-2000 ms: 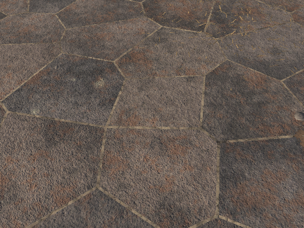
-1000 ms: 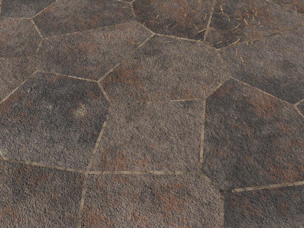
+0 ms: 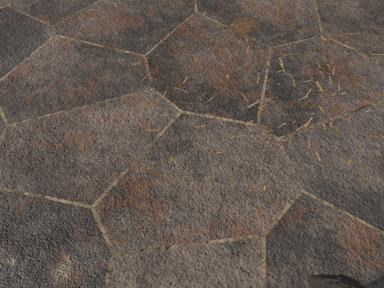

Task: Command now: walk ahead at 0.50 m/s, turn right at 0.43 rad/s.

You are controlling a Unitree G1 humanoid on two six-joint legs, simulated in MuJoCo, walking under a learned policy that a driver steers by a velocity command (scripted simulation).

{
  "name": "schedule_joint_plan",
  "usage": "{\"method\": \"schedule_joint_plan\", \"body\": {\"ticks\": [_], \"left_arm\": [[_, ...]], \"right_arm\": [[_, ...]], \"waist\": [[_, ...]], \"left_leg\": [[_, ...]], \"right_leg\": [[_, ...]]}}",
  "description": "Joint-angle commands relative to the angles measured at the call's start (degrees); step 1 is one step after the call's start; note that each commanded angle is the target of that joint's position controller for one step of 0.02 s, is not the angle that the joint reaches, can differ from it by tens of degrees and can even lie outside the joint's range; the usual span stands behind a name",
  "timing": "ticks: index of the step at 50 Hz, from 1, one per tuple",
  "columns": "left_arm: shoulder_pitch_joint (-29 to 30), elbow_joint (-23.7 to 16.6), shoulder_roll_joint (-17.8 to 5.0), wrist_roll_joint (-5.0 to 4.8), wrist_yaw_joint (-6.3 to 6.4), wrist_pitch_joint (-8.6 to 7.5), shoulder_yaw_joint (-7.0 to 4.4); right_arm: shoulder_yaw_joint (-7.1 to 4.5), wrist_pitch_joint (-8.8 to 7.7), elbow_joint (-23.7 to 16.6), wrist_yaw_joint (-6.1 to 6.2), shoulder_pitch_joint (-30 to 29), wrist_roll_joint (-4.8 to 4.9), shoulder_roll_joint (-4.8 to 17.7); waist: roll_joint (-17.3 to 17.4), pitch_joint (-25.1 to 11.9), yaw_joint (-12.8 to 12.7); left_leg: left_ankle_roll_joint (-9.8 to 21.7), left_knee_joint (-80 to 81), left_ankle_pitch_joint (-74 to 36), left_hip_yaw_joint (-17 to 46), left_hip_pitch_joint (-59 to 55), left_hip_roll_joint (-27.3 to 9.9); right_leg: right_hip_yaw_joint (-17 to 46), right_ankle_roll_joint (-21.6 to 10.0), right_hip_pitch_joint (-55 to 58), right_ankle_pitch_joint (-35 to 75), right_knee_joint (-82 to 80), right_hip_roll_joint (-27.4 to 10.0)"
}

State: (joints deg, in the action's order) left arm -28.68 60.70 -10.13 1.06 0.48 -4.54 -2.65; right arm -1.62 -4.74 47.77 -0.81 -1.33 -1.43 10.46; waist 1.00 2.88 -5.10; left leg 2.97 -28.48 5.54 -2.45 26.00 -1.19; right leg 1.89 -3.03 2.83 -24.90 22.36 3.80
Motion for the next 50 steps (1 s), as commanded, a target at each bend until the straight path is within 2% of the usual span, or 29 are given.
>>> {"method": "schedule_joint_plan", "body": {"ticks": [1,2,3,4,5,6,8,11,15,17,21,22,24,25,26,27,28,29,30,31,32,33,34,35,37,42,47,49,50], "left_arm": [[-1.6,-6.8,-1.5,-2.96,-0.02,-0.54,-0.35],[-1.6,-6.7,-6.3,-1.70,0.20,-0.02,-1.52],[1.7,-6.8,-7.5,-0.93,0.11,0.57,-2.09],[5.1,-7.3,-6.4,-0.52,-0.46,0.73,-1.96],[6.3,-7.6,-5.3,-0.13,-0.93,1.15,-2.03],[6.3,-7.9,-5.0,0.66,-1.41,1.95,-2.16],[6.7,-8.5,-3.9,0.96,-2.13,3.29,-2.09],[12.2,-11.0,-4.0,0.98,-2.89,4.17,-2.04],[20.9,-14.5,-4.0,0.81,-3.86,4.13,-1.41],[25.0,-16.1,-3.6,0.85,-4.33,3.99,-0.85],[30.5,-18.7,-4.4,1.20,-4.83,3.89,-0.63],[30.8,-19.1,-4.8,1.32,-4.80,3.86,-0.74],[28.5,-18.9,-5.7,1.56,-4.35,3.90,-1.22],[24.6,-18.0,-6.5,1.56,-4.03,3.75,-1.70],[18.3,-16.2,-7.6,1.59,-3.54,3.27,-2.44],[8.9,-13.3,-10.3,2.20,-2.69,2.73,-3.73],[6.0,-13.2,-16.7,2.82,-1.87,2.49,-5.29],[5.5,-14.5,-19.4,1.01,-1.49,3.13,-5.67],[6.9,-13.3,-17.2,0.40,-0.98,3.62,-5.08],[9.7,-12.9,-14.0,-0.08,-0.70,3.28,-4.17],[12.7,-13.0,-11.3,-0.10,-0.63,2.71,-3.38],[14.5,-12.8,-9.4,-0.47,-0.50,2.06,-2.61],[15.1,-12.7,-8.2,-0.45,-0.57,1.30,-2.06],[13.8,-12.1,-8.2,-0.46,-0.71,0.45,-1.91],[11.4,-10.7,-9.8,-0.54,-0.82,-0.45,-2.20],[7.0,-9.0,-9.5,-0.14,-0.57,-1.06,-1.66],[5.5,-7.7,-8.3,-0.01,0.43,-1.53,-0.62],[3.7,-6.6,-8.6,0.07,1.03,-1.40,-0.41],[3.7,-6.2,-9.2,0.19,1.29,-1.33,-0.39]], "right_arm": [[-5.25,-1.27,2.0,1.70,26.4,-2.68,17.9],[-4.98,-0.02,1.5,1.41,23.2,-1.20,15.4],[-3.72,0.29,0.4,1.31,17.4,-0.78,10.7],[-2.81,0.02,0.1,1.13,14.2,-0.38,7.2],[-2.43,-0.31,0.5,1.25,13.3,-0.37,5.9],[-2.17,-0.67,1.3,1.54,13.8,-0.06,5.1],[-2.21,-1.74,2.4,1.55,16.2,0.34,5.2],[-2.56,-2.62,3.4,1.43,18.7,0.57,6.3],[-2.49,-2.57,4.3,1.34,21.1,0.31,6.6],[-2.66,-2.50,4.5,1.49,22.1,0.34,7.6],[-3.15,-1.63,5.7,2.06,25.9,0.27,9.5],[-3.24,-1.18,6.0,2.22,26.4,0.20,9.8],[-3.61,-0.30,6.2,2.49,26.4,0.10,11.5],[-3.85,0.32,6.2,2.51,26.4,0.09,12.4],[-3.98,0.98,6.0,2.38,26.1,0.24,13.1],[-3.85,1.31,5.0,2.14,25.2,0.39,12.9],[-2.34,1.08,1.4,1.39,26.7,1.30,6.4],[-2.88,0.46,-1.6,0.68,23.2,0.99,8.5],[-3.02,0.18,-2.4,0.45,17.0,0.85,9.3],[-2.41,-0.48,-2.0,0.32,17.5,1.36,8.1],[-2.40,-0.42,-0.6,0.37,19.0,0.92,7.7],[-2.36,0.57,0.5,0.28,21.2,-0.21,7.5],[-2.23,1.69,1.8,0.00,23.6,-0.71,7.0],[-2.33,2.50,2.3,-0.33,24.0,-0.73,6.9],[-2.39,3.29,2.2,-0.91,22.2,-0.26,6.6],[-2.57,3.57,-0.1,-1.10,12.9,0.64,7.0],[-1.45,3.04,-2.4,-1.67,6.1,-0.06,5.4],[-0.92,2.86,-3.8,-1.95,3.5,-0.22,4.7],[-0.89,2.80,-4.2,-1.97,3.6,-0.18,4.8]], "waist": [[11.7,-21.0,11.0],[10.9,-21.9,9.7],[5.0,-12.2,7.3],[1.5,-6.2,6.8],[2.7,-3.2,5.7],[4.3,-1.8,4.5],[4.2,-1.9,3.7],[3.3,-1.0,3.7],[3.0,1.2,4.8],[3.2,1.8,5.8],[3.2,2.8,7.4],[3.4,2.7,7.3],[4.9,0.5,5.9],[5.3,-1.9,4.3],[4.7,-5.7,1.7],[1.5,-11.0,-2.6],[-9.7,-16.9,-1.2],[-10.3,-20.1,-0.9],[-2.6,-12.2,-1.0],[-1.9,-6.7,1.3],[0.1,-4.1,3.9],[-0.7,-3.4,6.1],[-1.8,-4.1,7.0],[-2.1,-4.3,7.2],[-2.7,-2.8,7.1],[-4.0,1.5,4.0],[-4.1,3.5,2.6],[-3.9,4.2,2.0],[-4.2,3.6,2.5]], "left_leg": [[8.6,6.1,8.5,30.0,-45.6,-23.6],[10.7,12.4,13.8,41.4,-42.0,-25.2],[9.2,13.6,18.6,32.7,-33.4,-23.1],[7.8,15.6,15.9,24.5,-25.5,-20.1],[6.0,17.3,11.5,18.2,-20.8,-17.5],[4.9,18.3,7.8,13.6,-17.6,-15.6],[4.8,19.2,1.1,8.7,-16.5,-14.9],[5.3,20.4,-4.3,3.0,-18.3,-14.7],[5.1,20.7,-8.9,-3.9,-19.6,-13.1],[4.7,20.5,-11.0,-6.6,-20.5,-13.1],[4.3,18.3,-17.3,-9.6,-27.6,-15.2],[4.0,16.4,-21.8,-10.6,-29.5,-15.5],[3.3,9.0,-39.1,-12.6,-32.3,-15.6],[3.2,2.2,-45.7,-13.2,-33.1,-15.6],[2.8,-8.0,-45.7,-13.7,-31.6,-15.3],[0.9,-22.5,-35.0,-14.5,-23.1,-14.2],[-1.9,-41.9,4.2,-13.9,-0.2,-8.4],[-3.7,-53.5,26.6,-3.3,12.4,0.9],[-2.9,-52.8,19.4,1.8,17.6,-3.1],[-2.4,-48.1,14.4,1.8,15.6,-5.0],[-2.2,-42.7,12.4,2.3,11.5,-6.7],[-2.4,-39.7,11.7,2.5,7.6,-7.4],[-2.6,-38.1,11.1,2.5,4.3,-7.6],[-2.6,-37.6,10.6,2.2,3.4,-7.1],[-2.5,-35.4,7.4,2.2,5.6,-6.8],[-1.7,-27.2,-1.8,5.0,14.9,-4.0],[-0.4,-14.7,-7.0,0.0,14.1,-2.1],[0.9,-10.0,-5.7,-2.8,13.0,-1.1],[1.9,-8.0,-3.9,-4.2,10.9,0.1]], "right_leg": [[-2.1,-2.3,-31.3,6.4,41.4,-0.1],[0.9,-3.1,-37.4,-4.6,49.3,-0.3],[1.9,-3.3,-39.5,0.0,51.2,-4.1],[1.7,-3.0,-38.8,4.1,48.9,-6.3],[1.5,-2.8,-37.2,6.1,46.5,-7.7],[1.3,-2.2,-35.7,7.1,45.0,-8.6],[0.4,-1.6,-35.3,9.4,44.9,-8.8],[-0.2,-0.9,-40.7,14.9,42.8,-9.8],[-2.4,0.0,-42.7,22.7,31.2,-9.5],[-4.7,-0.3,-40.3,25.3,24.1,-9.0],[-8.3,-2.5,-38.7,21.3,16.4,-7.6],[-9.2,-3.3,-37.8,19.0,15.1,-6.8],[-11.4,-5.4,-32.7,12.8,13.6,-3.2],[-12.0,-6.7,-28.4,10.1,12.6,-1.0],[-12.0,-8.1,-21.0,9.8,9.8,1.2],[-7.7,-10.3,-7.0,11.0,5.5,0.1],[17.2,-15.9,11.6,5.2,3.6,-17.2],[41.4,-20.8,15.5,10.4,-5.9,-25.8],[30.0,-18.3,10.9,15.8,-6.6,-23.5],[22.3,-16.1,3.0,22.5,-7.0,-21.5],[16.6,-13.2,-3.0,28.1,-8.0,-18.1],[12.0,-11.5,-6.7,31.8,-9.1,-15.8],[9.0,-10.5,-8.7,33.8,-10.1,-14.7],[7.5,-10.2,-9.3,37.0,-10.6,-14.3],[4.4,-8.8,-9.4,38.1,-12.4,-13.6],[-1.3,-4.7,-4.9,36.6,-15.3,-13.4],[-7.0,-3.5,-0.4,43.2,-15.6,-14.2],[-8.8,-3.2,2.8,49.6,-13.9,-15.1],[-9.9,-2.8,4.2,56.5,-11.6,-15.5]]}}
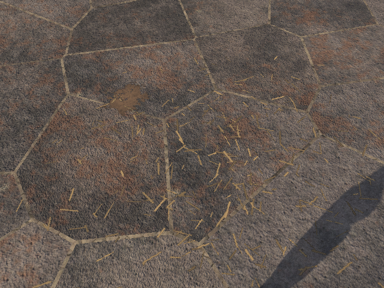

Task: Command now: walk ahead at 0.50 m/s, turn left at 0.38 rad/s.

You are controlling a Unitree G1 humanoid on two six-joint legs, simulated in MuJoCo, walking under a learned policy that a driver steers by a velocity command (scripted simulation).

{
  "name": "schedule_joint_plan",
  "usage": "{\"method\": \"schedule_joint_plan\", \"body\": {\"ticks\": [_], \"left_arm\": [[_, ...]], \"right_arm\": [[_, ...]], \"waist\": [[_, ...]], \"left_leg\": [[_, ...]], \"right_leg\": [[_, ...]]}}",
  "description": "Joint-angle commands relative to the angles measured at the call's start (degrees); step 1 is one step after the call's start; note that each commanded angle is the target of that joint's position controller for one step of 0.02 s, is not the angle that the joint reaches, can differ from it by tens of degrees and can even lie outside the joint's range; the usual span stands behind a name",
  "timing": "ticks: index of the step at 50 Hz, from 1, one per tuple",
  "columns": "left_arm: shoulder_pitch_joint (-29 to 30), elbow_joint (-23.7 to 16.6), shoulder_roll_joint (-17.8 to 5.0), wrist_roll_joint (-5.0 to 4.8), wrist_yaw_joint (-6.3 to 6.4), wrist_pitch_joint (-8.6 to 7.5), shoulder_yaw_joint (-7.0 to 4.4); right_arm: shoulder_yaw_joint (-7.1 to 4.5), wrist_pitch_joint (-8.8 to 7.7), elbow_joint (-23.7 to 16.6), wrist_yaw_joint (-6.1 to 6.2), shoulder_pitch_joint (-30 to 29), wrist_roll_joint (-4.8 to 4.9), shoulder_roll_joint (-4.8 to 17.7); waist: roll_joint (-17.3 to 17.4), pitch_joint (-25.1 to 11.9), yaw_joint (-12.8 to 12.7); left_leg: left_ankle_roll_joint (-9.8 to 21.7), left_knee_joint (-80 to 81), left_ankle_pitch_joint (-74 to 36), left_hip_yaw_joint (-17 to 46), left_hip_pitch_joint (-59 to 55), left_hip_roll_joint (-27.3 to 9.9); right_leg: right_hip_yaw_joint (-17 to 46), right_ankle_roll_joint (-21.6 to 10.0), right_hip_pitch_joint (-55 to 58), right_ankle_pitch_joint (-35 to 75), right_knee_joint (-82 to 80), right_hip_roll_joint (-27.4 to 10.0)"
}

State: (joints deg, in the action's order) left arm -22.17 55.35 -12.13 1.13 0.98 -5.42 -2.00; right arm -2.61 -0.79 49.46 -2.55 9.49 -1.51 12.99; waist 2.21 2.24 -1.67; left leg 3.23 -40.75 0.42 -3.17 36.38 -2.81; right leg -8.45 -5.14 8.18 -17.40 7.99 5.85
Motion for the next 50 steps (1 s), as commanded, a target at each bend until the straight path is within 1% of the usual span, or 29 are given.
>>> {"method": "schedule_joint_plan", "body": {"ticks": [1,2,3,4,5,6,7,8,9,10,11,12,13,15,18,21,25,27,28,29,30,31,32,33,35,37,38,40,50], "left_arm": [[-2.6,-0.7,-8.2,0.20,1.09,-0.38,-1.13],[-2.2,-0.6,-9.2,0.27,1.44,-0.20,-1.31],[-1.7,-0.4,-9.8,0.45,1.74,0.17,-1.42],[-1.1,-0.5,-10.3,0.64,1.75,0.60,-1.55],[1.2,-1.3,-10.6,-0.29,1.49,0.67,-1.48],[1.0,-3.8,-7.2,-0.96,1.03,0.20,-0.60],[-6.4,-4.4,-4.6,-2.79,0.45,0.38,-0.32],[-2.3,-3.6,-6.9,-1.09,0.51,0.84,-0.59],[1.4,-4.9,-6.2,-1.29,0.30,0.64,-0.41],[2.0,-4.5,-6.1,-0.79,0.24,0.82,-0.50],[2.2,-4.3,-6.2,0.18,0.13,1.85,-0.65],[0.4,-3.8,-5.4,0.74,-0.07,3.12,-0.56],[-0.2,-3.5,-4.7,0.80,-0.20,3.96,-0.53],[-1.4,-2.9,-3.6,0.28,-0.38,4.72,-0.37],[1.2,-2.8,-3.7,0.25,-0.23,5.26,-0.39],[5.2,-3.2,-3.7,0.01,0.18,5.73,-0.23],[6.7,-2.2,-3.6,-0.22,1.13,5.98,0.03],[5.9,-1.3,-3.3,-0.31,1.60,5.74,0.25],[4.7,-0.6,-2.7,-0.22,1.80,5.45,0.52],[3.2,0.2,-3.4,0.12,2.01,4.87,0.63],[1.5,0.9,-6.4,0.60,2.24,4.14,0.23],[4.8,1.4,-8.1,-0.28,1.96,4.13,0.06],[6.5,1.3,-4.2,-0.63,1.19,4.15,0.83],[6.6,1.5,-2.9,-0.60,0.75,4.07,1.15],[5.5,2.8,-3.4,-0.66,1.16,4.19,1.13],[4.8,4.1,-3.5,-0.89,1.46,4.21,1.02],[4.7,4.3,-3.4,-0.86,1.46,4.19,1.04],[4.9,4.9,-3.2,-0.81,1.46,4.19,1.07],[4.6,8.1,-2.3,-0.79,1.57,4.49,1.41]], "right_arm": [[-0.05,-1.13,-5.8,-0.11,-6.0,-0.07,2.7],[-0.30,-1.06,-5.4,0.10,-3.6,-0.10,3.4],[-0.60,-1.23,-4.0,0.42,1.1,-0.48,4.0],[-1.25,-1.76,-1.7,0.82,8.7,-0.90,5.3],[-1.99,-2.61,0.5,1.24,16.1,-1.86,6.6],[-3.37,-2.97,1.3,1.99,20.3,-2.05,12.3],[-4.13,-2.67,0.9,2.03,18.2,-0.22,15.8],[-3.88,-2.26,0.3,1.97,14.8,2.13,13.3],[-2.66,-2.20,-0.3,2.14,10.2,1.88,9.6],[-1.60,-2.08,-0.4,2.17,7.3,1.59,6.1],[-1.03,-2.19,-0.4,2.47,5.8,1.82,4.8],[-0.64,-2.37,-0.1,2.60,5.2,1.66,4.5],[-0.58,-2.81,0.4,2.56,6.0,1.27,5.1],[-0.68,-3.36,0.9,2.59,6.3,0.79,6.7],[-0.08,-3.02,1.4,2.76,6.3,0.77,6.3],[0.33,-2.30,2.3,3.06,7.6,0.62,6.1],[0.84,-1.54,3.4,3.56,7.6,0.00,5.4],[1.15,-1.22,3.9,3.86,6.8,0.13,5.0],[1.26,-1.07,4.0,4.03,5.9,0.50,5.0],[1.38,-1.11,4.2,4.14,5.9,0.78,4.7],[1.66,-1.32,4.1,4.11,7.7,0.72,3.7],[1.86,-1.02,6.0,3.88,15.0,1.44,1.3],[2.02,-0.43,7.7,4.27,13.8,1.01,2.1],[1.57,-0.16,7.9,4.44,11.4,1.08,3.7],[1.33,0.00,7.8,4.26,8.7,1.15,4.4],[1.81,-0.12,8.7,4.24,9.1,1.12,3.0],[1.96,-0.23,9.4,4.37,9.3,1.17,2.6],[2.13,-0.28,10.4,4.63,9.4,1.18,2.3],[2.89,0.09,14.0,5.19,11.0,1.12,1.2]], "waist": [[-6.3,2.9,0.0],[-7.5,1.2,1.2],[-8.1,-0.8,3.2],[-8.1,-4.2,6.2],[-6.6,-7.7,10.6],[3.0,-13.7,10.5],[10.8,-22.2,4.8],[-1.8,-19.0,5.3],[-1.4,-10.4,4.2],[-4.6,-4.9,2.2],[-4.1,-2.6,1.0],[-2.6,-2.4,-0.3],[-2.1,-2.9,-0.6],[-0.8,-4.7,-1.5],[1.8,-5.3,-0.8],[3.2,-5.2,1.0],[3.4,-3.6,2.0],[3.0,-2.5,1.7],[1.7,-2.0,0.6],[-0.5,-2.0,-0.1],[-4.2,-3.2,1.4],[-10.7,-3.0,6.6],[-8.9,-2.4,4.6],[-7.0,0.0,3.3],[-7.2,0.6,2.3],[-5.9,0.2,2.3],[-4.5,-0.1,2.2],[-3.2,-0.2,2.0],[-2.1,0.8,1.8]], "left_leg": [[2.8,5.1,3.8,-5.0,-2.3,3.4],[4.1,5.2,6.8,-6.2,-5.1,5.2],[5.4,5.7,9.5,-6.6,-9.4,7.1],[6.7,8.3,9.3,-5.4,-16.8,8.3],[8.7,15.0,1.1,-1.7,-28.5,6.5],[12.8,12.4,-20.5,14.0,-42.9,-8.6],[23.7,14.2,-45.3,38.0,-55.5,-22.1],[21.6,15.6,-43.5,28.6,-48.7,-19.2],[19.2,18.5,-38.9,22.7,-40.5,-16.9],[15.8,21.7,-34.4,18.2,-33.4,-13.9],[13.6,23.7,-32.7,14.5,-28.6,-11.4],[12.2,24.9,-32.9,11.4,-24.9,-9.9],[11.8,25.1,-36.4,9.7,-23.5,-8.9],[11.1,24.9,-40.9,6.8,-23.9,-7.6],[8.3,24.4,-39.0,4.2,-26.4,-5.7],[6.9,24.2,-32.9,4.5,-28.0,-5.6],[8.2,23.5,-23.4,7.4,-27.7,-7.6],[8.6,22.2,-18.8,9.5,-27.3,-8.4],[7.5,21.0,-15.2,10.0,-26.4,-8.0],[5.3,20.1,-9.6,10.6,-24.1,-7.0],[3.2,18.0,-2.5,9.5,-22.2,-4.2],[1.9,21.2,10.0,7.1,-23.3,0.2],[1.3,23.6,12.3,6.9,-28.2,0.6],[1.3,23.8,9.8,7.8,-28.5,0.1],[1.5,23.3,5.3,8.3,-29.2,-1.1],[1.1,23.7,4.7,8.3,-28.7,-1.7],[0.9,23.9,4.6,8.2,-28.6,-1.6],[0.6,24.1,4.6,8.1,-28.6,-1.6],[0.1,23.7,4.8,7.8,-28.6,-2.1]], "right_leg": [[-0.4,-0.3,0.2,58.2,6.1,-18.0],[-1.1,0.1,1.7,67.3,10.4,-18.5],[-1.3,0.2,1.7,74.6,17.4,-18.7],[-0.9,0.2,-0.1,74.0,27.4,-18.6],[-2.0,0.5,-7.4,61.8,40.9,-16.8],[-3.5,1.6,-21.7,20.7,61.4,-10.1],[5.2,3.1,-37.8,-16.3,77.9,-0.5],[12.1,2.9,-38.4,-9.5,76.6,-5.4],[11.1,3.1,-40.2,-6.9,73.2,-6.7],[10.7,3.3,-38.9,-5.5,68.1,-8.5],[10.6,3.8,-36.5,-4.4,63.9,-9.4],[10.0,4.3,-32.7,-3.5,61.0,-9.4],[9.4,4.7,-30.8,-2.4,59.2,-8.8],[8.7,5.6,-30.2,0.0,55.1,-8.3],[7.9,6.2,-31.6,4.0,46.8,-8.9],[7.5,6.3,-30.8,5.6,39.4,-9.0],[7.7,5.7,-27.0,2.6,31.5,-8.5],[7.7,4.8,-23.9,0.8,25.1,-8.2],[7.7,4.3,-20.4,4.7,18.2,-8.2],[10.3,3.8,-15.0,13.9,12.0,-10.4],[15.6,2.9,-10.5,25.5,11.7,-15.7],[18.2,-0.8,-12.3,33.4,14.0,-18.7],[17.7,-0.7,-16.8,27.8,13.4,-17.7],[15.6,1.0,-18.7,21.8,12.6,-14.8],[14.2,2.3,-18.3,18.4,11.4,-12.6],[14.1,2.2,-16.2,19.0,11.2,-12.4],[14.1,2.0,-15.3,19.9,11.4,-12.6],[14.1,1.7,-14.6,20.6,11.4,-12.7],[13.8,1.4,-14.3,19.9,10.7,-12.0]]}}
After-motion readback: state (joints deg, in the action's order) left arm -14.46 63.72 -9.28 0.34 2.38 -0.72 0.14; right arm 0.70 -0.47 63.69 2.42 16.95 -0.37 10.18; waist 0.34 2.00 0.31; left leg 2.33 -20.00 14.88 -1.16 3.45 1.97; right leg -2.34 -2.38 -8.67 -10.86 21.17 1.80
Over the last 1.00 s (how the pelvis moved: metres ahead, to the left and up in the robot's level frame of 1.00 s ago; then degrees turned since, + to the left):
0.49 -0.12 0.01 -16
